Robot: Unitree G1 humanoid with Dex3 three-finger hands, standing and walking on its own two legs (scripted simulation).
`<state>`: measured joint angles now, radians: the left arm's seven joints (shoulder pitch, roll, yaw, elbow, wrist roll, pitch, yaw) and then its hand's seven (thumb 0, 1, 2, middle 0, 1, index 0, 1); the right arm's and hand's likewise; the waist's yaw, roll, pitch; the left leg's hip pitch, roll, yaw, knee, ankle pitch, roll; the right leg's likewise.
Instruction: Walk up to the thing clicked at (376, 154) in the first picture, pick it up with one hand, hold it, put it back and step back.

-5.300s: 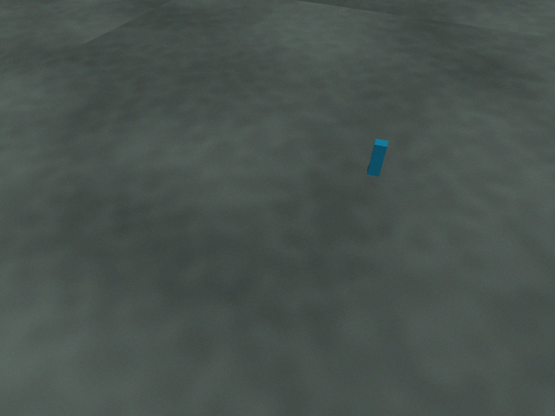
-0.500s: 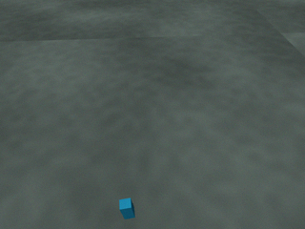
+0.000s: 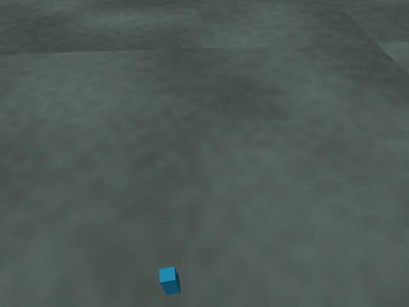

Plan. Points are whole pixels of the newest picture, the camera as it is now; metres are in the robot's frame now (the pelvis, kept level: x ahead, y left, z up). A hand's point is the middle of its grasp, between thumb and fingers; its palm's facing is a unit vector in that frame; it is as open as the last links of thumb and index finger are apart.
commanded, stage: walk up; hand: left
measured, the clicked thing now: (170, 281) +0.37 +0.19 -0.68
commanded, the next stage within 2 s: stand in 0.02 s
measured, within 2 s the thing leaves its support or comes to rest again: neither
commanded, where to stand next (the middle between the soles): +0.04 -0.01 m, yaw -2 degrees
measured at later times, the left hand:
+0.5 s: hand out of the picture +0.09 +0.25 -0.16, palm faces -0.02 -0.94 -0.34, open 7.3 cm
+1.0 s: hand out of the picture +0.11 +0.24 -0.16, palm faces -0.01 -0.94 -0.34, open 7.3 cm
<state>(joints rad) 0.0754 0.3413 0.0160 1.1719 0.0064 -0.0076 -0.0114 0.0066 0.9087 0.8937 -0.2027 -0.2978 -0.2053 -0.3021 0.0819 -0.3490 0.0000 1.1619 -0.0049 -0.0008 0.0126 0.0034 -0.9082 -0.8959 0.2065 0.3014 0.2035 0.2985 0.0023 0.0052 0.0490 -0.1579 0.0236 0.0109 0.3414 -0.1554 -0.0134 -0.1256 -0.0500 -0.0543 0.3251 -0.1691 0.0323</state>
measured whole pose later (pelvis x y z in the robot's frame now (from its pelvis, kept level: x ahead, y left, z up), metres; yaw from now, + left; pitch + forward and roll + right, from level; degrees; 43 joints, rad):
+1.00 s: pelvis +0.03 -0.01 +0.00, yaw +0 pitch -1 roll +0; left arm 0.09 0.35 0.01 1.14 0.01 -0.01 -0.01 0.01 0.91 0.89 -0.20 -0.30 -0.21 -0.30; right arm 0.09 -0.35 0.01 1.14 -0.01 -0.01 0.00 0.00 -0.91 -0.90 0.21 0.30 0.20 0.30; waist 0.00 0.00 0.04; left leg -0.11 0.04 0.01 0.31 -0.18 -0.03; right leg -0.08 -0.04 -0.06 0.30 -0.20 0.02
